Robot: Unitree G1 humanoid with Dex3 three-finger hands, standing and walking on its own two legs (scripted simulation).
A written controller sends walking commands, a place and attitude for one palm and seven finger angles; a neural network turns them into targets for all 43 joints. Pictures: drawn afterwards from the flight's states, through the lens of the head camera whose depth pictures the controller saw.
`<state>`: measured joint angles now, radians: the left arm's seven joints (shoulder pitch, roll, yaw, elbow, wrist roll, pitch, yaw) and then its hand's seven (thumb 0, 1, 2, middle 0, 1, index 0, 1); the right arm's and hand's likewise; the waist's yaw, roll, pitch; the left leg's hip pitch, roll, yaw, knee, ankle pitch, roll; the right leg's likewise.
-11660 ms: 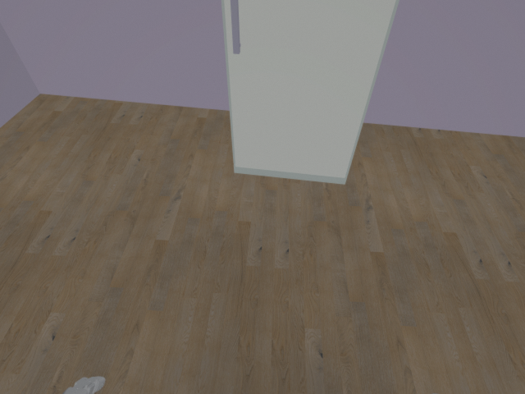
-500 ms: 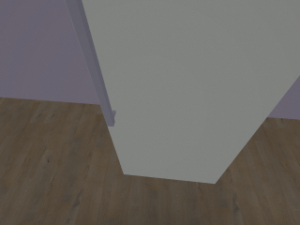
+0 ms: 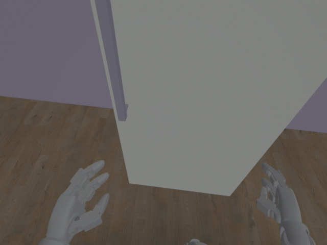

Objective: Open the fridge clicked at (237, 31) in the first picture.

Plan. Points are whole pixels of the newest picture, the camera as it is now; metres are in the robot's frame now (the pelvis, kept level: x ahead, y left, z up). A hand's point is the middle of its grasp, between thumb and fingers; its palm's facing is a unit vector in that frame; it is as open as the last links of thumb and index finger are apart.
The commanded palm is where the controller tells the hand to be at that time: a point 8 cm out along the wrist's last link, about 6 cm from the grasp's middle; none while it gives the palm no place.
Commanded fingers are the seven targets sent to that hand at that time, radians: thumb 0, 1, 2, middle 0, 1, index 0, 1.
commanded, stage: raise the hand to about handle height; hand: left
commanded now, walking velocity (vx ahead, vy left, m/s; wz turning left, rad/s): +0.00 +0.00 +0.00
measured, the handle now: (113, 45) +0.50 +0.16 +0.24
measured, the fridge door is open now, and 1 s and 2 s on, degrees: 0 0 0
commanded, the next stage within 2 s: move the hooked fingers beside the handle in 1.70 s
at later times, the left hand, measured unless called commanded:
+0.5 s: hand (53, 182) +0.22 +0.24 +0.09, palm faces -0.02 -1.00 -0.07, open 11.5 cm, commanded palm +0.19 +0.30 +0.10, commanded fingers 0.00 -0.17 0.44 -0.28 -0.99 -0.28 -0.99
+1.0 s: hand (18, 144) +0.26 +0.30 +0.15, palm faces +0.03 -1.00 -0.09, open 13.8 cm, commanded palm +0.23 +0.34 +0.16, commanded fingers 0.00 -0.50 0.30 -0.30 -1.20 -0.30 -1.20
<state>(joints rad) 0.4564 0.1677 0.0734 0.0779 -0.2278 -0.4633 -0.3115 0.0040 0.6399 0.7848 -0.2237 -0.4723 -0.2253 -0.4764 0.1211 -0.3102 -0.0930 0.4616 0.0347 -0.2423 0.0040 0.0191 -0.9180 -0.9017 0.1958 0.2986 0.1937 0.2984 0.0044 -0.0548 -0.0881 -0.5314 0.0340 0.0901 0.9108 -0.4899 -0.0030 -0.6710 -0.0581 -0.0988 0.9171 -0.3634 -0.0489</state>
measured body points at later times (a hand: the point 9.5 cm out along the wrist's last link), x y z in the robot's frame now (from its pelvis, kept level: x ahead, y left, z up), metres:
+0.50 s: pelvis +0.00 +0.03 +0.01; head +0.03 +0.03 +0.46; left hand +0.22 +0.30 +0.09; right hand +0.15 -0.20 -0.07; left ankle -0.02 +0.12 -0.69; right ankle +0.06 -0.09 -0.69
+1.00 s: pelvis +0.02 +0.03 +0.04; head +0.02 +0.03 +0.49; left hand +0.25 +0.35 +0.16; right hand +0.22 -0.18 -0.02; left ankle -0.02 +0.12 -0.69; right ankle +0.06 -0.09 -0.69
